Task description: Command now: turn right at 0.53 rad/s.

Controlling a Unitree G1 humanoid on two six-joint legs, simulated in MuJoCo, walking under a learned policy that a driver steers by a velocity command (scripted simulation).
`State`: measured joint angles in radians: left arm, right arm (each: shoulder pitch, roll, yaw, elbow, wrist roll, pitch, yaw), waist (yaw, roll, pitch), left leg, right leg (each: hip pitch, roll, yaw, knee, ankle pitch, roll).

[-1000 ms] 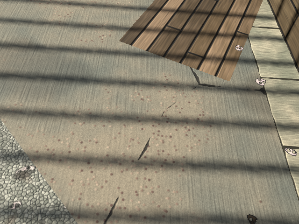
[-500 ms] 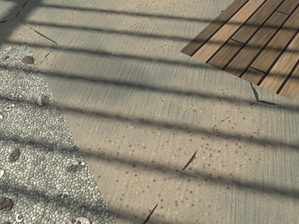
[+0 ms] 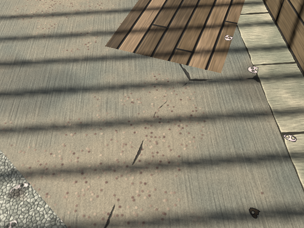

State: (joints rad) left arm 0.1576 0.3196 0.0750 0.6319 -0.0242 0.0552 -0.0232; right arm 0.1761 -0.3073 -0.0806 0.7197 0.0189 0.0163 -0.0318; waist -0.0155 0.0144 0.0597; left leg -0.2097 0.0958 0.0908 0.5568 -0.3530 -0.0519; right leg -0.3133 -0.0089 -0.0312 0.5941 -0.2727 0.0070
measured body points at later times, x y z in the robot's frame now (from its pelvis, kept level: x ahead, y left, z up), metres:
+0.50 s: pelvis +0.01 +0.00 +0.01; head +0.02 +0.00 +0.45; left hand +0.22 +0.22 -0.09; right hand +0.09 -0.29 -0.10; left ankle +0.03 +0.13 -0.73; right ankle +0.01 -0.11 -0.73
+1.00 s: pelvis +0.13 +0.02 +0.01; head +0.17 +0.02 +0.45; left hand +0.09 +0.31 -0.11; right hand +0.39 -0.18 -0.07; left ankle +0.26 +0.18 -0.69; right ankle +0.01 -0.11 -0.73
